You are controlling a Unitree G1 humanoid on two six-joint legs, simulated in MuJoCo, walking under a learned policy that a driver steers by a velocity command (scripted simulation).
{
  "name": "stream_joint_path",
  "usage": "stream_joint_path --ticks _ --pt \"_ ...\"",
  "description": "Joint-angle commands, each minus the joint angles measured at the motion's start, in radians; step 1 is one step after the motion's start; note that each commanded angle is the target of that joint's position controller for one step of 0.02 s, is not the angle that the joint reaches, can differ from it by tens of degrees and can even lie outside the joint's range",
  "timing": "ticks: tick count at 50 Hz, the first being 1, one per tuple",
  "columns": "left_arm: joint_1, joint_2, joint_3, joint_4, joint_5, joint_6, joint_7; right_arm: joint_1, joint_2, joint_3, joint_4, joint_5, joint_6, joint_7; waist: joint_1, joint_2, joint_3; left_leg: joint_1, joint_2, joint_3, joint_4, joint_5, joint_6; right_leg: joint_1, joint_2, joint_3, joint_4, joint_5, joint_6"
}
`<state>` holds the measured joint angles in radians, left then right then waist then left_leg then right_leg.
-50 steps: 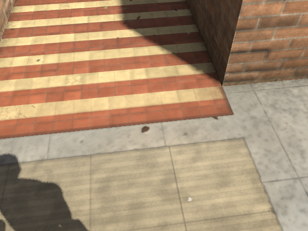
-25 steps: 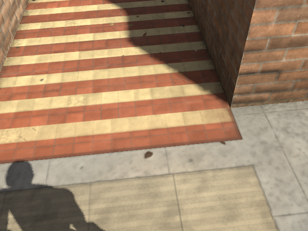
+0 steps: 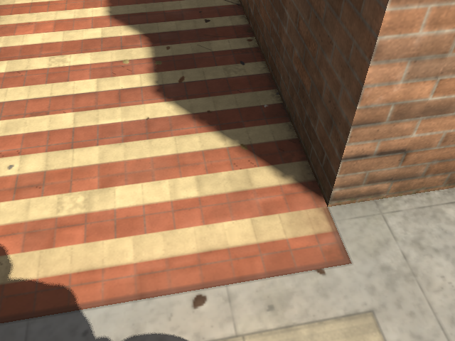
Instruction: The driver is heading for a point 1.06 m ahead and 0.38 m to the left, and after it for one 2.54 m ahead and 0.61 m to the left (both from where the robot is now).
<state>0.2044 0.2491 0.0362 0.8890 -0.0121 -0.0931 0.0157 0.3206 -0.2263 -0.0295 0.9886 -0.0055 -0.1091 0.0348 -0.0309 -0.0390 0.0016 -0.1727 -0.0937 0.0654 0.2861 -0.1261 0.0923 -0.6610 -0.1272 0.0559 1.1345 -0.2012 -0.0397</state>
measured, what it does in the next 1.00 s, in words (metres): walks ahead, turning left: right foot, then left foot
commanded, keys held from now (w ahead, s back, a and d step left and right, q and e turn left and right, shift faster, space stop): w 0.18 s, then w+q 0.82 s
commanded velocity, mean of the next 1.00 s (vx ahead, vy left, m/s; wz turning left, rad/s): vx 0.50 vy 0.00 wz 0.35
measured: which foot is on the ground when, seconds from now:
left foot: down 0.00-0.30, up 0.32-0.84, down 0.86-1.00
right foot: up 0.00-0.28, down 0.30-0.84, up 0.86-1.00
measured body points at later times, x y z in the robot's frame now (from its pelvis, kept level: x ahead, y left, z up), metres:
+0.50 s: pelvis +0.27 -0.08 +0.00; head +0.29 -0.09 +0.45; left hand +0.31 +0.20 -0.12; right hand +0.39 -0.34 -0.14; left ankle +0.26 +0.08 -0.65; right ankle +0.29 -0.17 -0.74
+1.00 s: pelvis +0.52 +0.04 -0.01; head +0.55 +0.07 +0.44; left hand +0.52 +0.34 -0.13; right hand +0.73 -0.16 -0.12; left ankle +0.54 +0.12 -0.74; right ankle +0.52 -0.14 -0.64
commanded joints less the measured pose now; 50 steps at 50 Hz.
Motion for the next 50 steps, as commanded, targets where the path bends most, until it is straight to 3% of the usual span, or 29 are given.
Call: stream_joint_path --ticks 1,5,10,12,13,14,15,16,17,18,19,20,22,24,25,28,32,37,38,40,41,42,43,44,45,46,47,48,50 --pt "0.033 0.045 0.013 -0.042 0.012 0.004 0.007 -0.041 -0.133 -0.021 -0.055 0.002 -0.018 -0.02 0.047 0.074 0.054 -0.106 0.28 -0.206 -0.203 0.073 0.171 -0.019 -0.042 0.002 -0.145 0.162 0.027" --pt "-0.129 0.028 0.006 -0.084 0.003 -0.008 -0.006 0.039 -0.161 -0.026 -0.038 0.018 -0.004 -0.034 -0.012 0.077 0.054 -0.02 0.264 -0.158 -0.185 0.085 0.127 0.017 0.005 -0.038 -0.433 0.307 0.035" --pt "-0.255 0.046 0.004 -0.136 -0.01 -0.018 -0.036 0.117 -0.166 -0.031 -0.005 0.028 0.017 -0.037 -0.05 0.088 0.084 0.133 0.326 -0.191 -0.109 0.056 0.113 0.021 0.034 -0.039 -0.584 0.213 0.016" --pt "-0.217 0.072 0.014 -0.139 -0.01 -0.03 -0.044 0.107 -0.179 -0.037 -0.005 0.029 0.029 -0.04 -0.012 0.103 0.069 0.158 0.345 -0.227 -0.047 0.099 0.098 0.104 0.057 -0.041 -0.635 0.134 -0.004" --pt "-0.145 0.095 0.027 -0.123 -0.008 -0.036 -0.043 0.084 -0.187 -0.038 -0.012 0.029 0.034 -0.041 0.035 0.112 0.034 0.148 0.33 -0.223 0.028 0.205 0.084 0.213 0.083 -0.061 -0.662 0.107 -0.018" --pt "0.014 0.143 0.053 -0.075 -0.007 -0.041 -0.037 0.067 -0.165 -0.029 -0.022 0.02 0.037 -0.039 0.108 0.097 -0.061 0.099 0.27 -0.185 0.203 0.321 0.058 0.429 0.094 -0.066 -0.672 0.105 -0.043" --pt "0.22 0.233 0.079 -0.04 0.008 -0.043 -0.026 0.051 -0.115 -0.008 -0.058 0.003 0.033 -0.037 0.183 -0.001 -0.231 -0.091 0.19 -0.119 0.529 0.155 0.016 0.741 -0.088 0.119 -0.652 0.111 -0.112" --pt "0.295 0.31 0.097 -0.013 0.018 -0.032 -0.03 0.183 0.026 0.028 -0.064 0.018 0.011 -0.031 0.127 -0.293 -0.361 -0.482 0.028 -0.073 0.867 -0.377 -0.044 1.072 -0.315 0.55 -0.758 -0.029 -0.253" --pt "0.283 0.201 0.071 -0.027 0.026 -0.035 -0.029 0.132 -0.099 0.001 -0.054 0.043 -0.005 -0.032 0.156 -0.183 -0.346 -0.586 0.063 -0.215 1.021 -0.426 -0.038 1.038 -0.311 0.647 -0.833 -0.124 -0.245" --pt "0.188 0.155 0.054 -0.049 0.02 -0.038 -0.021 0.031 -0.156 -0.017 -0.086 0.058 -0.012 -0.034 0.137 -0.115 -0.202 -0.644 0.113 -0.211 1.043 -0.337 -0.026 0.911 -0.287 0.477 -0.839 -0.078 -0.194" --pt "0.1 0.122 0.041 -0.065 0.017 -0.039 -0.021 -0.012 -0.148 -0.019 -0.094 0.05 -0.007 -0.041 0.104 -0.044 -0.142 -0.6 0.166 -0.186 1.01 -0.242 -0.031 0.778 -0.245 0.345 -0.864 0.01 -0.164" --pt "0.047 0.09 0.032 -0.068 0.014 -0.039 -0.023 -0.03 -0.134 -0.025 -0.095 0.037 0.003 -0.045 0.077 -0.028 -0.08 -0.565 0.192 -0.18 0.95 -0.18 -0.037 0.673 -0.2 0.242 -0.906 0.056 -0.145" --pt "0.022 0.069 0.026 -0.053 0.022 -0.042 -0.025 0.001 -0.091 -0.027 -0.097 0.038 0.033 -0.039 0.033 -0.063 -0.039 -0.476 0.219 -0.171 0.895 -0.119 -0.042 0.562 -0.15 0.109 -0.964 0.124 -0.124" --pt "0.034 0.091 0.035 -0.035 0.024 -0.047 -0.02 -0.006 -0.063 -0.027 -0.113 0.038 0.053 -0.035 0.017 -0.045 -0.01 -0.496 0.221 -0.168 0.876 -0.08 -0.047 0.53 -0.145 0.02 -0.983 0.235 -0.13" --pt "0.054 0.098 0.034 -0.024 0.035 -0.043 -0.019 -0.028 -0.066 -0.029 -0.13 0.027 0.057 -0.033 0.02 -0.021 -0.002 -0.524 0.222 -0.177 0.882 -0.053 -0.05 0.527 -0.147 -0.01 -0.989 0.28 -0.134" --pt "0.06 0.112 0.036 -0.011 0.037 -0.032 -0.007 -0.1 -0.071 -0.036 -0.175 0.026 0.06 -0.026 0.024 -0.026 0.027 -0.588 0.213 -0.185 0.758 0.067 -0.062 0.539 -0.137 -0.1 -1.008 0.3 -0.129" --pt "0.106 0.133 0.043 0.005 0.022 -0.024 0.006 -0.215 -0.057 -0.034 -0.225 0.017 0.059 -0.006 0.068 -0.014 0.061 -0.574 0.206 -0.112 0.538 0.197 -0.061 0.597 -0.138 -0.193 -1.004 0.29 -0.11" --pt "0.158 0.169 0.056 0.023 0.009 0.005 0.009 -0.354 -0.053 -0.03 -0.308 0.025 0.055 0.033 0.107 -0.005 0.109 -0.62 0.193 -0.04 0.415 0.099 -0.024 0.754 -0.189 -0.245 -0.932 0.361 -0.092" --pt "0.148 0.175 0.056 0.02 0.016 0.011 0.007 -0.34 -0.058 -0.035 -0.312 0.026 0.052 0.039 0.091 -0.022 0.094 -0.56 0.174 -0.008 0.409 0.068 -0.009 0.75 -0.181 -0.278 -0.898 0.462 -0.083" --pt "0.125 0.213 0.067 0.01 0.004 0.022 0.017 -0.295 -0.086 -0.05 -0.324 0.032 0.055 0.041 0.044 -0.063 0.038 -0.412 0.105 0.06 0.399 -0.047 0.029 0.754 -0.178 -0.298 -0.762 0.8 -0.07" --pt "0.107 0.228 0.074 0.001 -0.005 0.032 0.02 -0.209 -0.117 -0.068 -0.31 0.036 0.06 0.039 -0.011 -0.064 -0.009 -0.296 0.056 0.087 0.384 -0.092 0.057 0.744 -0.173 -0.303 -0.625 0.953 -0.06" --pt "0.087 0.234 0.074 -0.006 -0.011 0.037 0.022 -0.05 -0.17 -0.099 -0.271 0.035 0.061 0.028 -0.1 -0.046 -0.092 -0.067 0.013 0.084 0.298 -0.025 0.095 0.671 -0.139 -0.32 -0.415 0.938 -0.031" --pt "0.094 0.206 0.064 -0.03 0.004 0.027 0.021 0.102 -0.268 -0.138 -0.233 0.032 0.071 0.001 -0.155 0.064 -0.177 0.237 0.128 -0.13 0.254 -0.007 0.151 0.418 -0.089 -0.316 -0.098 0.593 0.02" --pt "0.197 0.032 0.015 -0.083 0.031 -0.009 0.0 0.059 -0.371 -0.144 -0.247 0.029 0.063 -0.007 -0.003 0.306 -0.266 0.539 0.383 -0.701 0.167 -0.082 0.337 -0.019 0.125 -0.185 0.248 -0.375 0.072" --pt "0.073 0.118 0.026 -0.115 -0.015 -0.058 -0.014 0.12 -0.296 -0.123 -0.263 0.019 0.053 -0.003 -0.09 0.2 -0.377 0.583 0.44 -0.903 0.006 -0.166 0.364 -0.128 0.14 0.03 0.337 -0.387 0.052" --pt "-0.022 0.147 0.037 -0.143 -0.046 -0.075 -0.018 0.087 -0.235 -0.108 -0.25 0.014 0.041 -0.001 -0.09 0.151 -0.226 0.495 0.408 -0.742 0.0 -0.084 0.304 -0.212 0.091 0.031 0.305 -0.287 0.025" --pt "-0.028 0.139 0.033 -0.14 -0.029 -0.08 -0.012 0.009 -0.192 -0.095 -0.265 0.026 0.035 -0.001 -0.04 0.064 -0.148 0.333 0.359 -0.602 0.008 0.002 0.257 -0.163 0.043 0.031 0.209 -0.192 0.013" --pt "-0.018 0.145 0.042 -0.126 -0.002 -0.072 -0.004 -0.07 -0.156 -0.083 -0.286 0.025 0.035 -0.002 0.006 0.04 -0.097 0.18 0.315 -0.497 0.0 0.093 0.225 -0.081 0.012 0.025 0.129 -0.147 0.02" --pt "0.021 0.146 0.054 -0.129 0.012 -0.041 -0.006 -0.114 -0.135 -0.073 -0.308 0.015 0.034 -0.009 0.057 0.053 -0.072 0.032 0.269 -0.423 -0.046 0.174 0.213 0.029 -0.011 0.027 0.038 -0.1 0.039"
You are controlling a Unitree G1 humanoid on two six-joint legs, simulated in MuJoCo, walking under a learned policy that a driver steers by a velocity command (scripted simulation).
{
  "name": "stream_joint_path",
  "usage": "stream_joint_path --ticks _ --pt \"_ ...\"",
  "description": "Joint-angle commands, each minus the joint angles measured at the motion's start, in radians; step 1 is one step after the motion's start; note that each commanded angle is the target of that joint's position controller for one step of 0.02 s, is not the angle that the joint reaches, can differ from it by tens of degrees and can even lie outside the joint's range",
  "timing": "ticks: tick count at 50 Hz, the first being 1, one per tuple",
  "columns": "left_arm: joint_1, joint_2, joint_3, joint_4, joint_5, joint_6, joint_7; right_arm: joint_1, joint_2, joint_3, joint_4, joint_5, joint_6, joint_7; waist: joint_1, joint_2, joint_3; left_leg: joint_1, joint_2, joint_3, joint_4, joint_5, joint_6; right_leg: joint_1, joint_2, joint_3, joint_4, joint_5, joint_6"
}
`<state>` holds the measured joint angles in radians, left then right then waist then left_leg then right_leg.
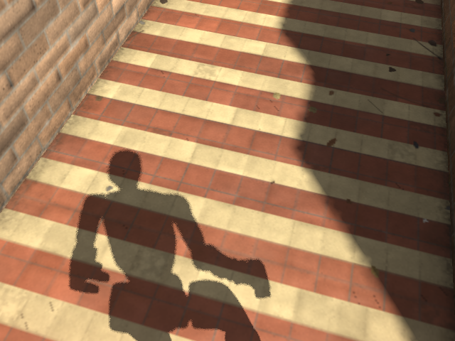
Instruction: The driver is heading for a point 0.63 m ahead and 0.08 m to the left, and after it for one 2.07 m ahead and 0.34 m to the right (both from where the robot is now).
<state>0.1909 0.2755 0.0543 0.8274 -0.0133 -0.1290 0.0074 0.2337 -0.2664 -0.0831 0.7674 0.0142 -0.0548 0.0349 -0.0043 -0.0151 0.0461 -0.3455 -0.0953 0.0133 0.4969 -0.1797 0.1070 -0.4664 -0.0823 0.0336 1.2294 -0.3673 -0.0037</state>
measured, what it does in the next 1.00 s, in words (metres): walks ahead, turning left: right foot, then left foot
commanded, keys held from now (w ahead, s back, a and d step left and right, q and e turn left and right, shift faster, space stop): w+q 0.70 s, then w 0.06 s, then e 0.24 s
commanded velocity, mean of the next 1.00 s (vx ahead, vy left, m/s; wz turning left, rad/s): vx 0.45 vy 0.00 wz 0.46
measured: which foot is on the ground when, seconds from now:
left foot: down 0.00-0.36, up 0.38-0.84, down 0.86-1.00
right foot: up 0.00-0.32, down 0.34-0.88, up 0.90-1.00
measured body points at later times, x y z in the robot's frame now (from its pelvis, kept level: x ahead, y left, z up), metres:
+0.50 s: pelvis +0.28 -0.03 +0.00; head +0.31 -0.03 +0.45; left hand +0.35 +0.26 -0.09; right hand +0.45 -0.27 -0.11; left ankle +0.17 +0.07 -0.64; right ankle +0.35 -0.12 -0.73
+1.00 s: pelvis +0.47 +0.11 +0.00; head +0.51 +0.15 +0.45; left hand +0.41 +0.39 -0.14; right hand +0.75 -0.03 -0.08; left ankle +0.50 +0.23 -0.73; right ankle +0.47 -0.08 -0.64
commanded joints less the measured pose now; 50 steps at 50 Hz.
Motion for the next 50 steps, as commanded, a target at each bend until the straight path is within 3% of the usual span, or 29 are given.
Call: stream_joint_path --ticks 1,5,8,11,14,16,17,18,19,20,21,22,23,25,30,33,35,36,39,41,42,43,44,45,46,47,48,49,50 --pt "0.033 0.103 0.035 -0.076 0.021 0.007 0.002 -0.019 -0.107 -0.022 -0.086 -0.002 -0.024 -0.015 0.037 0.028 -0.107 0.166 0.261 -0.345 -0.267 0.279 0.203 -0.153 -0.053 0.036 -0.099 0.08 0.019" --pt "-0.108 0.064 0.022 -0.133 0.032 0.02 0.007 0.054 -0.15 -0.033 -0.073 0.005 -0.022 -0.041 0.0 0.052 -0.062 0.106 0.204 -0.261 -0.273 0.323 0.171 -0.171 -0.007 0.009 -0.369 0.286 0.06" --pt "-0.216 0.044 0.012 -0.166 0.021 0.013 -0.006 0.098 -0.148 -0.033 -0.066 0.011 -0.013 -0.048 -0.047 0.094 -0.051 0.102 0.173 -0.253 -0.25 0.216 0.127 -0.114 0.046 0.003 -0.594 0.44 0.055" --pt "-0.283 0.065 0.015 -0.199 0.009 0.002 -0.02 0.141 -0.151 -0.033 -0.052 0.015 -0.007 -0.05 -0.073 0.111 -0.046 0.154 0.203 -0.322 -0.206 0.158 0.114 -0.088 0.072 0.017 -0.688 0.454 0.042" --pt "-0.274 0.1 0.028 -0.211 0.006 -0.014 -0.032 0.144 -0.15 -0.035 -0.053 0.015 0.003 -0.059 -0.055 0.13 -0.053 0.24 0.239 -0.414 -0.122 0.146 0.099 -0.051 0.083 0.039 -0.75 0.355 0.012" --pt "-0.16 0.124 0.045 -0.187 0.008 -0.024 -0.029 0.108 -0.141 -0.033 -0.068 0.013 0.009 -0.06 0.01 0.155 -0.089 0.24 0.212 -0.431 -0.03 0.239 0.071 0.105 0.097 0.014 -0.803 0.315 -0.025" --pt "-0.043 0.157 0.059 -0.168 0.022 -0.029 -0.023 0.087 -0.105 -0.019 -0.084 0.007 0.006 -0.055 0.069 0.132 -0.182 0.182 0.158 -0.388 0.128 0.269 0.039 0.312 0.036 0.053 -0.794 0.331 -0.069" --pt "0.129 0.22 0.074 -0.155 0.031 -0.024 -0.013 0.091 -0.052 0.002 -0.111 -0.015 0.003 -0.053 0.127 0.001 -0.336 0.023 0.079 -0.284 0.426 0.053 -0.004 0.596 -0.149 0.241 -0.775 0.303 -0.13" --pt "0.181 0.263 0.085 -0.117 0.036 -0.012 -0.023 0.256 -0.018 0.014 -0.131 0.025 -0.006 -0.051 0.039 -0.378 -0.424 -0.34 -0.019 -0.21 0.708 -0.432 -0.056 0.862 -0.349 0.723 -0.878 0.082 -0.288" --pt "0.142 0.151 0.061 -0.145 0.015 -0.006 -0.024 0.237 -0.13 -0.004 -0.093 0.036 -0.003 -0.054 0.063 -0.221 -0.325 -0.448 0.069 -0.236 0.831 -0.379 -0.068 0.795 -0.342 0.73 -0.914 -0.112 -0.256" --pt "0.101 0.097 0.046 -0.154 0.01 0.003 -0.017 0.12 -0.174 -0.016 -0.109 0.024 0.004 -0.052 0.089 -0.11 -0.198 -0.466 0.102 -0.201 0.847 -0.277 -0.076 0.661 -0.297 0.551 -0.926 -0.08 -0.208" --pt "0.053 0.091 0.039 -0.157 0.02 0.011 -0.017 0.069 -0.158 -0.016 -0.12 0.012 0.009 -0.052 0.067 -0.03 -0.126 -0.423 0.136 -0.172 0.823 -0.206 -0.082 0.524 -0.253 0.429 -0.948 0.048 -0.187" --pt "0.025 0.071 0.032 -0.147 0.023 0.015 -0.018 0.029 -0.139 -0.019 -0.13 -0.001 0.01 -0.049 0.05 -0.01 -0.065 -0.397 0.161 -0.169 0.767 -0.165 -0.078 0.427 -0.198 0.328 -0.978 0.143 -0.167" --pt "0.01 0.07 0.032 -0.134 0.025 0.007 -0.018 0.066 -0.1 -0.015 -0.135 0.017 0.02 -0.038 0.013 -0.09 -0.056 -0.331 0.198 -0.145 0.724 -0.13 -0.084 0.342 -0.172 0.219 -1.027 0.222 -0.176" --pt "0.041 0.126 0.053 -0.088 0.02 0.001 -0.015 -0.016 -0.066 -0.005 -0.17 0.008 0.03 -0.034 0.02 -0.049 -0.041 -0.411 0.219 -0.127 0.567 -0.003 -0.107 0.374 -0.188 0.05 -1.069 0.417 -0.2" --pt "0.037 0.148 0.057 -0.073 0.025 0.017 -0.007 -0.082 -0.058 0.0 -0.18 0.021 0.019 -0.018 0.037 -0.061 -0.031 -0.389 0.212 -0.085 0.413 0.137 -0.101 0.403 -0.16 -0.06 -1.063 0.469 -0.171" --pt "0.058 0.16 0.059 -0.064 0.019 0.029 0.0 -0.15 -0.058 0.003 -0.197 0.019 0.014 -0.01 0.067 -0.055 -0.008 -0.36 0.203 -0.041 0.315 0.172 -0.093 0.419 -0.158 -0.114 -1.059 0.474 -0.15" --pt "0.091 0.161 0.058 -0.052 0.005 0.029 0.0 -0.187 -0.047 0.009 -0.209 0.006 0.014 -0.005 0.087 -0.036 0.003 -0.339 0.198 -0.027 0.262 0.169 -0.09 0.424 -0.168 -0.121 -1.064 0.45 -0.15" --pt "0.129 0.187 0.059 -0.017 -0.012 0.041 -0.008 -0.24 -0.042 0.015 -0.242 0.012 0.008 0.002 0.088 -0.049 0.046 -0.307 0.173 -0.002 0.15 0.09 -0.061 0.484 -0.196 -0.13 -1.029 0.531 -0.147" --pt "0.104 0.23 0.063 -0.01 -0.013 0.049 -0.007 -0.185 -0.089 -0.002 -0.249 -0.015 0.001 0.003 0.028 -0.089 -0.006 -0.156 0.114 0.036 0.089 0.021 -0.034 0.501 -0.182 -0.131 -0.897 0.879 -0.131" --pt "0.08 0.232 0.06 -0.007 -0.024 0.051 -0.006 -0.058 -0.121 -0.021 -0.214 -0.028 -0.002 -0.002 -0.054 -0.089 -0.085 0.018 0.074 0.062 -0.006 0.114 -0.011 0.492 -0.148 -0.146 -0.762 0.995 -0.105" --pt "0.097 0.194 0.043 -0.003 -0.02 0.046 -0.006 0.067 -0.18 -0.043 -0.175 -0.039 0.002 -0.013 -0.111 -0.055 -0.174 0.283 0.095 0.035 -0.021 0.307 0.015 0.358 -0.096 -0.159 -0.584 0.907 -0.063" --pt "0.085 0.096 0.003 -0.043 0.035 0.036 -0.014 0.201 -0.273 -0.055 -0.155 -0.061 0.008 -0.038 -0.136 0.152 -0.327 0.615 0.365 -0.242 0.073 0.824 0.087 0.079 0.004 -0.157 -0.227 0.219 -0.004" --pt "0.241 0.054 -0.018 -0.005 0.004 0.028 -0.022 0.16 -0.298 -0.042 -0.183 -0.081 0.011 -0.037 -0.063 0.317 -0.532 0.771 0.613 -0.585 0.01 0.978 0.295 -0.114 0.139 0.033 0.079 -0.362 0.042" --pt "0.18 0.178 0.017 0.022 -0.027 0.035 -0.021 0.153 -0.22 -0.032 -0.186 -0.062 0.015 -0.027 -0.119 0.138 -0.513 0.651 0.545 -0.458 -0.022 0.927 0.254 -0.118 0.091 0.142 0.115 -0.317 0.047" --pt "0.125 0.173 0.016 -0.004 -0.037 0.04 -0.024 0.123 -0.177 -0.012 -0.165 -0.047 0.01 -0.022 -0.086 0.13 -0.37 0.563 0.504 -0.325 -0.032 0.823 0.207 -0.187 0.048 0.097 0.085 -0.301 0.039" --pt "0.088 0.144 0.01 -0.007 -0.019 0.054 -0.013 0.063 -0.147 -0.001 -0.147 -0.034 0.003 -0.019 -0.05 0.073 -0.25 0.414 0.443 -0.248 -0.082 0.687 0.159 -0.184 0.004 0.056 0.004 -0.233 0.043" --pt "0.094 0.142 0.014 -0.001 -0.001 0.074 -0.003 0.003 -0.122 0.008 -0.142 -0.025 -0.002 -0.019 -0.011 0.098 -0.189 0.29 0.409 -0.191 -0.131 0.605 0.139 -0.13 -0.018 0.04 -0.043 -0.169 0.054" --pt "0.136 0.128 0.012 0.013 0.002 0.097 0.003 -0.037 -0.122 0.009 -0.135 -0.032 -0.007 -0.019 0.025 0.119 -0.17 0.178 0.39 -0.138 -0.18 0.585 0.129 -0.033 -0.017 0.026 -0.045 -0.116 0.067"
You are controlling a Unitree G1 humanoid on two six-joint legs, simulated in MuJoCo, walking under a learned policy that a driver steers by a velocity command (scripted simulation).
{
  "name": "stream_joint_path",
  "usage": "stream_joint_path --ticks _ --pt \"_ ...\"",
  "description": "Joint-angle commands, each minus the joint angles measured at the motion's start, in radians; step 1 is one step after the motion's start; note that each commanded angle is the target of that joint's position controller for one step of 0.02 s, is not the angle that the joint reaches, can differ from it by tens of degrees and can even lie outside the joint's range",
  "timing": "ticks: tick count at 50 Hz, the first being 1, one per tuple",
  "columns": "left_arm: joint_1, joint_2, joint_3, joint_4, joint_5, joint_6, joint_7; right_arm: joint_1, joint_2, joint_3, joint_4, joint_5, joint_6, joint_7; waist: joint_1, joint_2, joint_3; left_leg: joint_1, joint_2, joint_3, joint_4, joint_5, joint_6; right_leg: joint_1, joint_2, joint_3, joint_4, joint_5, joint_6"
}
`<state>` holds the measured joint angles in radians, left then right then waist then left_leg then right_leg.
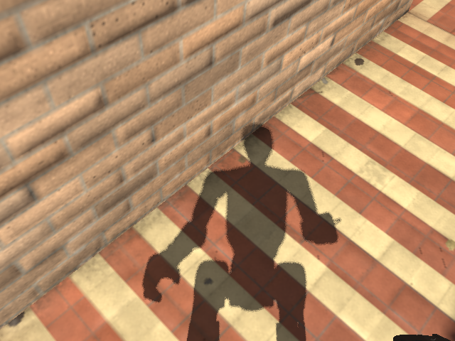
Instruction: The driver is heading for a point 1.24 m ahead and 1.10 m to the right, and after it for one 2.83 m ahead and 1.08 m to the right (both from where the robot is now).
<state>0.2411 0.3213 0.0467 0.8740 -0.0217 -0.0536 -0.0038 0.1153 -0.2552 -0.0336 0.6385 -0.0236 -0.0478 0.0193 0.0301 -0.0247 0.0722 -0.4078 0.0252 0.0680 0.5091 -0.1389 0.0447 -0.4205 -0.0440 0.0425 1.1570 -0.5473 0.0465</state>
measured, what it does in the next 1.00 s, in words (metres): steps on the spot, turning right: right foot, then left foot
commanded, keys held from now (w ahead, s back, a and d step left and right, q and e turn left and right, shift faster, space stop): e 1.00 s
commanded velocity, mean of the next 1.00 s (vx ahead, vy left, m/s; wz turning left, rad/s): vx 0.05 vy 0.00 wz -0.50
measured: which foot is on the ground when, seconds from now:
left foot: down 0.00-0.38, up 0.40-0.84, down 0.86-1.00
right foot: up 0.00-0.36, down 0.38-0.86, up 0.88-1.00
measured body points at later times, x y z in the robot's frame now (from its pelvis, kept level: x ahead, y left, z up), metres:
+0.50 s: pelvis +0.07 -0.05 +0.00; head +0.11 -0.09 +0.45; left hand +0.29 +0.18 -0.08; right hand +0.14 -0.37 -0.12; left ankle +0.06 +0.10 -0.65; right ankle +0.07 -0.15 -0.73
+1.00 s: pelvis +0.09 -0.02 +0.01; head +0.13 -0.02 +0.45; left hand +0.39 +0.13 -0.09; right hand +0.04 -0.34 -0.09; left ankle +0.16 +0.07 -0.73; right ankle +0.01 -0.12 -0.66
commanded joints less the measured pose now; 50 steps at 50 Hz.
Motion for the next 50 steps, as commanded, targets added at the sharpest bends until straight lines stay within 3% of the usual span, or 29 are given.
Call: stream_joint_path --ticks 1,3,6,11,15,17,18,19,20,21,22,23,24,25,27,29,33,39,41,42,43,44,45,46,48,50 --pt "0.115 0.065 0.019 -0.029 0.011 0.039 0.022 0.051 -0.136 -0.041 -0.001 -0.005 -0.023 -0.003 0.013 0.136 -0.195 0.181 0.267 -0.157 -0.225 0.535 0.195 -0.032 -0.043 0.006 0.03 0.109 0.027" --pt "0.108 0.063 0.025 -0.051 0.014 0.062 0.037 0.002 -0.143 -0.041 0.008 -0.013 -0.035 -0.008 0.032 0.15 -0.17 0.132 0.272 -0.091 -0.261 0.489 0.2 -0.041 -0.038 0.005 0.008 0.17 0.039" --pt "0.029 0.066 0.032 -0.107 0.026 0.075 0.041 0.013 -0.147 -0.041 0.042 -0.009 -0.026 -0.033 0.011 0.154 -0.147 0.165 0.278 -0.034 -0.285 0.346 0.188 -0.097 -0.056 0.008 -0.097 0.277 0.039" --pt "-0.072 0.045 0.027 -0.177 0.025 0.08 0.006 0.018 -0.183 -0.048 0.07 0.001 0.016 -0.067 -0.031 0.137 -0.122 0.228 0.303 0.005 -0.287 0.175 0.175 -0.08 -0.051 -0.042 -0.301 0.314 0.029" --pt "-0.099 0.062 0.034 -0.219 0.021 0.083 -0.026 0.023 -0.215 -0.062 0.088 0.024 0.049 -0.07 -0.049 0.155 -0.121 0.307 0.345 -0.001 -0.208 0.197 0.149 -0.05 -0.033 -0.086 -0.426 0.217 -0.004" --pt "-0.072 0.053 0.037 -0.223 0.022 0.089 -0.028 0.005 -0.229 -0.072 0.093 0.043 0.048 -0.064 -0.031 0.157 -0.132 0.321 0.339 0.026 -0.113 0.253 0.115 0.015 -0.009 -0.125 -0.554 0.263 -0.034" --pt "-0.041 0.064 0.044 -0.216 0.026 0.088 -0.026 0.02 -0.215 -0.071 0.107 0.053 0.048 -0.064 -0.014 0.136 -0.139 0.299 0.314 0.051 -0.04 0.236 0.073 0.095 0.017 -0.136 -0.661 0.359 -0.06" --pt "0.004 0.117 0.065 -0.208 0.031 0.086 -0.013 0.089 -0.185 -0.067 0.135 0.046 0.045 -0.057 -0.008 0.042 -0.163 0.242 0.248 0.106 0.102 0.148 0.004 0.221 0.019 -0.079 -0.752 0.584 -0.1" --pt "0.053 0.252 0.098 -0.219 0.039 0.084 0.012 0.073 -0.137 -0.049 0.099 0.0 0.032 -0.05 -0.01 -0.223 -0.191 -0.034 0.132 0.183 0.424 -0.183 -0.093 0.424 -0.204 0.221 -0.723 1.105 -0.2" --pt "0.033 0.286 0.097 -0.253 0.065 0.07 0.009 0.001 -0.124 -0.043 0.05 -0.017 0.031 -0.052 0.007 -0.29 -0.236 -0.25 -0.015 0.047 0.664 -0.577 -0.149 0.449 -0.373 0.475 -0.744 1.272 -0.42" --pt "0.067 0.243 0.091 -0.24 0.05 0.048 -0.008 -0.044 -0.17 -0.06 0.057 0.01 0.04 -0.051 0.047 -0.136 -0.275 -0.261 -0.007 -0.09 0.776 -0.559 -0.135 0.45 -0.337 0.401 -0.758 1.237 -0.429" --pt "0.027 0.224 0.088 -0.24 0.036 0.034 -0.006 -0.051 -0.165 -0.06 0.056 0.033 0.045 -0.054 0.017 -0.114 -0.232 -0.288 0.004 -0.114 0.778 -0.466 -0.113 0.427 -0.275 0.307 -0.751 1.142 -0.37" --pt "-0.026 0.194 0.084 -0.246 0.016 0.031 0.0 -0.035 -0.16 -0.062 0.076 0.028 0.05 -0.065 -0.008 -0.063 -0.205 -0.298 0.02 -0.13 0.732 -0.385 -0.108 0.396 -0.223 0.257 -0.749 1.041 -0.315" --pt "-0.071 0.161 0.073 -0.256 0.0 0.038 0.008 -0.033 -0.182 -0.07 0.08 0.018 0.053 -0.073 -0.028 -0.066 -0.188 -0.279 0.024 -0.139 0.689 -0.33 -0.108 0.357 -0.203 0.24 -0.761 0.983 -0.288" --pt "-0.082 0.153 0.067 -0.268 0.009 0.048 0.02 -0.011 -0.171 -0.07 0.087 0.016 0.052 -0.07 -0.049 -0.093 -0.211 -0.205 -0.006 -0.135 0.663 -0.266 -0.115 0.318 -0.179 0.234 -0.771 0.98 -0.284" --pt "-0.075 0.142 0.066 -0.276 0.007 0.057 0.03 -0.016 -0.144 -0.065 0.089 0.033 0.047 -0.07 -0.045 -0.089 -0.217 -0.203 -0.018 -0.136 0.54 -0.242 -0.118 0.344 -0.167 0.243 -0.776 0.908 -0.273" --pt "-0.069 0.18 0.078 -0.29 0.01 0.076 0.047 -0.053 -0.134 -0.059 0.091 0.032 0.041 -0.064 -0.021 -0.118 -0.207 -0.124 -0.04 -0.15 0.337 -0.213 -0.129 0.305 -0.154 0.301 -0.782 0.719 -0.265" --pt "-0.1 0.172 0.076 -0.309 0.01 0.087 0.03 -0.037 -0.148 -0.065 0.091 0.035 0.028 -0.031 -0.015 -0.153 -0.175 0.014 -0.07 -0.154 0.143 -0.219 -0.105 0.23 -0.125 0.42 -0.774 0.584 -0.263" --pt "-0.125 0.166 0.073 -0.317 0.001 0.093 0.032 0.01 -0.149 -0.069 0.101 0.035 0.017 -0.022 -0.046 -0.151 -0.176 0.097 -0.072 -0.143 -0.021 -0.141 -0.083 0.226 -0.096 0.443 -0.736 0.589 -0.236" --pt "-0.131 0.157 0.07 -0.321 -0.005 0.097 0.035 0.046 -0.158 -0.075 0.113 0.033 0.013 -0.021 -0.064 -0.138 -0.176 0.182 -0.052 -0.139 -0.135 -0.034 -0.066 0.191 -0.064 0.431 -0.705 0.537 -0.201" --pt "-0.106 0.12 0.059 -0.325 0.0 0.097 0.037 0.076 -0.215 -0.09 0.114 0.019 0.015 -0.026 -0.053 -0.046 -0.193 0.297 0.088 -0.246 -0.177 0.02 -0.017 0.091 -0.007 0.374 -0.603 0.365 -0.149" --pt "-0.043 0.074 0.049 -0.334 0.005 0.091 0.033 0.042 -0.295 -0.104 0.103 0.003 0.027 -0.035 0.015 0.23 -0.165 0.364 0.291 -0.469 -0.198 0.227 0.11 -0.108 0.167 0.168 -0.401 0.014 -0.083" --pt "-0.058 0.153 0.072 -0.343 0.015 0.08 0.032 0.044 -0.263 -0.097 0.093 -0.022 0.024 -0.032 -0.018 0.282 -0.155 0.284 0.413 -0.598 -0.225 0.276 0.243 -0.175 0.143 0.116 -0.162 -0.109 -0.037" --pt "-0.043 0.206 0.094 -0.321 0.009 0.08 0.03 -0.01 -0.208 -0.08 0.068 -0.016 0.021 -0.037 -0.002 0.193 -0.134 0.255 0.369 -0.511 -0.217 0.241 0.234 -0.169 0.101 0.133 -0.04 -0.037 -0.021" --pt "-0.014 0.173 0.095 -0.284 0.008 0.101 0.032 -0.074 -0.154 -0.065 0.052 0.013 0.025 -0.047 0.009 0.151 -0.098 0.25 0.245 -0.33 -0.2 0.158 0.149 -0.192 0.088 0.103 0.053 0.084 0.012" --pt "-0.031 0.123 0.08 -0.297 0.001 0.109 0.026 -0.05 -0.154 -0.059 0.057 0.018 0.033 -0.059 -0.011 0.156 -0.08 0.258 0.21 -0.239 -0.206 0.203 0.152 -0.209 0.077 0.06 0.061 0.143 0.037"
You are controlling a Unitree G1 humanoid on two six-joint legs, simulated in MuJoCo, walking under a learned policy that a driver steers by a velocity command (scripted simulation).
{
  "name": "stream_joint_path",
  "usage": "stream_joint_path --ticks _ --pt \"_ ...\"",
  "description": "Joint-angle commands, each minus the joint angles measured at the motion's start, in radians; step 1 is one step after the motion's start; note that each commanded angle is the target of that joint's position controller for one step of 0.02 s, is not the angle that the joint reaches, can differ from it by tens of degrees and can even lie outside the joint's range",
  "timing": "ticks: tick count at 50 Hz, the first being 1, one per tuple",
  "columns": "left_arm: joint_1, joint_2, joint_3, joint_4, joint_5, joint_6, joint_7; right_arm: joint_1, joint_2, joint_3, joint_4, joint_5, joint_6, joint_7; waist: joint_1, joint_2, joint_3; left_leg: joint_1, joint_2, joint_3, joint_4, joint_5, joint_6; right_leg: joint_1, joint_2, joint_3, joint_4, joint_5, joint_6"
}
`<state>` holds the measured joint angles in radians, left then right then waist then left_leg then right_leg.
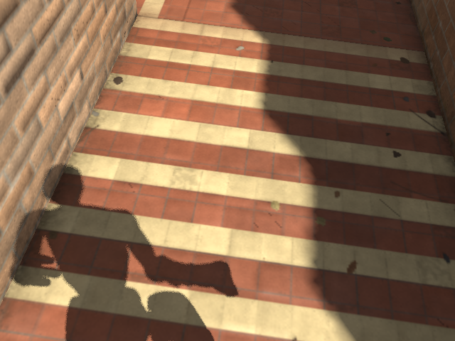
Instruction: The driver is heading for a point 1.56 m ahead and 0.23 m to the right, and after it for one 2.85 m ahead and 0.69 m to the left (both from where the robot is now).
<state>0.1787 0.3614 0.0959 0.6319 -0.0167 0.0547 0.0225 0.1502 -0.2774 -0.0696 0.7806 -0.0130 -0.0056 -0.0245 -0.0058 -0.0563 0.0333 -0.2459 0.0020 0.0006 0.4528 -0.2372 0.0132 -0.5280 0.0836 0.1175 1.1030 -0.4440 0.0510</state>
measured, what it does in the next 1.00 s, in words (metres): steps on the spot, turning right: right foot, then left foot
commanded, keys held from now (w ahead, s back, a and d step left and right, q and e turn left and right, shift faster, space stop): e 0.46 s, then no key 0.32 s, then w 0.22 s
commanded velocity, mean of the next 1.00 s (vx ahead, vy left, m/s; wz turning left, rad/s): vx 0.04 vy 0.00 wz -0.40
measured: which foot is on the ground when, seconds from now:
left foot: down 0.00-0.28, up 0.30-0.72, down 0.74-1.00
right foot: up 0.00-0.26, down 0.28-0.84, up 0.86-1.00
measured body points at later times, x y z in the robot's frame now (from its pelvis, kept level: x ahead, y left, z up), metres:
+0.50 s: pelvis -0.01 -0.06 +0.00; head +0.02 -0.10 +0.45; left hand +0.22 +0.17 -0.07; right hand +0.05 -0.38 -0.11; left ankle +0.02 +0.10 -0.66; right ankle -0.02 -0.15 -0.74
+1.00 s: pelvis +0.03 -0.06 +0.00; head +0.03 -0.06 +0.45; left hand +0.26 +0.14 -0.10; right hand +0.02 -0.34 -0.11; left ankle +0.05 +0.08 -0.74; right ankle -0.03 -0.15 -0.72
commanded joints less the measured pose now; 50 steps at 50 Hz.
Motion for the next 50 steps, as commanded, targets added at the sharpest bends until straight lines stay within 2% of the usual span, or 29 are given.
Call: stream_joint_path --ticks 1,3,6,9,11,13,14,15,16,17,18,19,20,23,27,33,35,36,37,38,39,40,41,42,43,44,46,48,50 --pt "0.004 0.067 0.024 -0.072 -0.009 -0.001 -0.003 -0.059 -0.136 -0.025 -0.081 0.003 -0.003 -0.019 0.006 0.202 -0.043 0.128 0.229 -0.146 -0.152 0.309 0.19 -0.113 -0.061 -0.039 0.071 0.058 0.041" --pt "-0.047 0.048 0.014 -0.101 -0.011 -0.004 -0.006 -0.011 -0.155 -0.032 -0.076 -0.002 0.006 -0.025 -0.033 0.22 -0.062 0.211 0.255 -0.134 -0.148 0.343 0.209 -0.13 -0.087 -0.059 -0.029 0.058 0.055" --pt "-0.061 0.028 0.002 -0.123 -0.001 -0.004 -0.018 -0.012 -0.195 -0.047 -0.082 0.003 0.013 -0.018 -0.046 0.232 -0.091 0.216 0.285 -0.089 -0.137 0.374 0.214 -0.033 -0.123 -0.1 -0.183 0.037 0.051" --pt "-0.04 0.041 0.005 -0.127 -0.003 0.002 -0.028 -0.028 -0.219 -0.056 -0.086 0.014 0.015 -0.002 -0.038 0.246 -0.097 0.166 0.3 -0.045 -0.122 0.398 0.205 0.088 -0.117 -0.157 -0.312 0.048 0.026" --pt "-0.019 0.048 0.012 -0.128 -0.005 0.008 -0.035 -0.031 -0.226 -0.059 -0.083 0.028 0.012 0.006 -0.024 0.247 -0.095 0.163 0.314 -0.035 -0.089 0.386 0.185 0.142 -0.11 -0.172 -0.419 0.084 -0.004" --pt "0.051 0.046 0.022 -0.104 -0.003 0.011 -0.038 -0.044 -0.21 -0.056 -0.076 0.049 0.01 0.009 0.024 0.219 -0.104 0.113 0.291 0.017 0.01 0.325 0.121 0.282 -0.077 -0.201 -0.627 0.235 -0.059" --pt "0.094 0.082 0.037 -0.092 0.0 0.01 -0.029 0.016 -0.168 -0.046 -0.051 0.041 0.006 0.014 0.029 0.126 -0.12 0.017 0.245 0.082 0.134 0.208 0.049 0.422 -0.086 -0.14 -0.713 0.379 -0.097" --pt "0.131 0.207 0.067 -0.107 0.001 0.003 -0.011 0.022 -0.097 -0.022 -0.08 -0.013 0.004 0.019 0.012 -0.185 -0.135 -0.266 0.123 0.17 0.453 -0.241 -0.055 0.61 -0.342 0.21 -0.723 0.782 -0.195" --pt "0.115 0.231 0.06 -0.133 0.036 -0.022 -0.021 -0.073 -0.108 -0.023 -0.132 -0.016 0.002 0.008 0.05 -0.239 -0.159 -0.42 0.01 0.032 0.668 -0.46 -0.087 0.53 -0.492 0.42 -0.738 0.854 -0.401" --pt "0.109 0.181 0.047 -0.127 0.043 -0.045 -0.03 -0.108 -0.155 -0.037 -0.134 0.005 0.004 0.001 0.074 -0.13 -0.162 -0.425 0.033 -0.045 0.765 -0.418 -0.08 0.504 -0.45 0.355 -0.761 0.761 -0.405" --pt "0.066 0.153 0.036 -0.116 0.033 -0.058 -0.028 -0.102 -0.163 -0.042 -0.129 0.019 0.007 -0.002 0.04 -0.103 -0.121 -0.427 0.048 -0.062 0.764 -0.328 -0.065 0.467 -0.388 0.271 -0.76 0.679 -0.345" --pt "0.021 0.128 0.031 -0.117 0.016 -0.058 -0.021 -0.081 -0.163 -0.046 -0.109 0.012 0.009 -0.009 0.019 -0.057 -0.107 -0.424 0.058 -0.071 0.728 -0.252 -0.064 0.45 -0.335 0.224 -0.758 0.6 -0.293" --pt "-0.013 0.114 0.022 -0.121 0.005 -0.054 -0.015 -0.07 -0.17 -0.05 -0.105 0.004 0.012 -0.013 0.003 -0.07 -0.097 -0.405 0.055 -0.07 0.707 -0.197 -0.071 0.422 -0.311 0.201 -0.758 0.603 -0.274" --pt "-0.017 0.106 0.014 -0.127 0.015 -0.048 0.0 -0.039 -0.144 -0.045 -0.095 0.009 0.008 -0.005 -0.01 -0.077 -0.131 -0.343 0.019 -0.062 0.664 -0.112 -0.089 0.405 -0.277 0.184 -0.761 0.616 -0.278" --pt "-0.008 0.098 0.009 -0.115 0.018 -0.045 0.008 -0.058 -0.117 -0.029 -0.094 0.013 0.011 -0.001 0.015 -0.084 -0.133 -0.294 0.021 -0.061 0.469 -0.093 -0.104 0.419 -0.273 0.194 -0.752 0.531 -0.277" --pt "-0.021 0.093 -0.002 -0.093 0.026 -0.036 -0.009 -0.061 -0.118 -0.023 -0.107 0.021 0.002 0.014 0.038 -0.097 -0.093 -0.142 0.017 -0.044 0.274 -0.144 -0.081 0.331 -0.274 0.255 -0.733 0.436 -0.287" --pt "-0.045 0.071 -0.014 -0.085 0.019 -0.035 -0.012 -0.036 -0.105 -0.019 -0.103 0.02 -0.006 0.021 0.014 -0.085 -0.095 -0.069 0.013 -0.035 0.14 -0.091 -0.065 0.323 -0.258 0.264 -0.703 0.457 -0.27" --pt "-0.058 0.053 -0.022 -0.08 0.014 -0.035 -0.013 -0.007 -0.09 -0.014 -0.095 0.015 -0.012 0.026 -0.013 -0.072 -0.098 0.011 0.009 -0.024 0.002 0.021 -0.051 0.301 -0.236 0.252 -0.685 0.451 -0.243" --pt "-0.03 0.03 -0.03 -0.067 0.017 -0.041 -0.013 0.006 -0.097 -0.011 -0.095 0.0 -0.018 0.028 -0.015 -0.04 -0.107 0.101 0.039 -0.057 -0.083 0.165 -0.032 0.267 -0.205 0.239 -0.676 0.401 -0.196" --pt "0.005 0.005 -0.038 -0.06 0.036 -0.048 -0.012 0.025 -0.155 -0.019 -0.106 -0.016 -0.021 0.024 0.011 0.064 -0.132 0.179 0.163 -0.167 -0.088 0.362 0.01 0.222 -0.139 0.174 -0.591 0.28 -0.135" --pt "0.071 -0.007 -0.036 -0.054 0.037 -0.054 -0.014 -0.029 -0.183 -0.02 -0.093 -0.017 -0.019 0.023 0.094 0.227 -0.121 0.104 0.227 -0.232 -0.066 0.368 0.105 0.231 -0.049 0.053 -0.578 0.113 -0.085" --pt "0.051 0.009 -0.038 -0.042 0.05 -0.053 -0.011 -0.057 -0.106 -0.001 -0.105 -0.01 -0.022 0.026 0.066 0.23 -0.134 0.043 0.216 -0.246 -0.112 0.111 0.133 0.3 -0.061 0.022 -0.593 0.095 -0.05" --pt "0.002 0.024 -0.032 -0.043 0.043 -0.05 -0.01 -0.051 -0.093 0.004 -0.104 -0.006 -0.023 0.027 0.036 0.225 -0.106 0.027 0.168 -0.224 -0.136 -0.129 0.108 0.294 -0.042 -0.006 -0.571 0.081 -0.047" --pt "-0.033 0.024 -0.028 -0.044 0.035 -0.046 -0.007 -0.014 -0.137 -0.006 -0.095 -0.001 -0.021 0.023 0.006 0.228 -0.071 0.017 0.158 -0.243 -0.171 -0.326 0.103 0.25 -0.016 -0.05 -0.508 0.029 -0.051" --pt "-0.049 0.027 -0.024 -0.056 0.028 -0.046 -0.007 0.028 -0.178 -0.017 -0.083 0.008 -0.023 0.019 -0.013 0.259 -0.013 0.018 0.202 -0.311 -0.218 -0.458 0.129 0.17 -0.008 -0.086 -0.45 0.0 -0.052" --pt "-0.056 0.024 -0.023 -0.06 0.016 -0.054 -0.01 0.055 -0.195 -0.021 -0.076 0.012 -0.024 0.011 -0.02 0.274 0.037 0.016 0.259 -0.379 -0.251 -0.502 0.161 0.108 -0.033 -0.099 -0.408 0.003 -0.056" --pt "-0.066 0.016 -0.021 -0.06 0.0 -0.08 -0.02 0.107 -0.191 -0.022 -0.067 0.019 -0.027 0.0 -0.045 0.26 0.071 0.06 0.309 -0.441 -0.273 -0.457 0.202 0.01 -0.076 -0.085 -0.315 -0.053 -0.07" --pt "-0.062 -0.005 -0.025 -0.055 -0.007 -0.101 -0.033 0.114 -0.185 -0.021 -0.068 0.031 -0.028 0.0 -0.045 0.228 0.065 0.112 0.298 -0.409 -0.274 -0.386 0.203 -0.017 -0.101 -0.091 -0.348 -0.087 -0.087" --pt "-0.03 -0.023 -0.027 -0.032 -0.004 -0.117 -0.045 0.066 -0.187 -0.022 -0.08 0.042 -0.023 0.008 -0.016 0.21 0.039 0.051 0.232 -0.293 -0.253 -0.26 0.179 0.144 -0.08 -0.137 -0.503 0.018 -0.096"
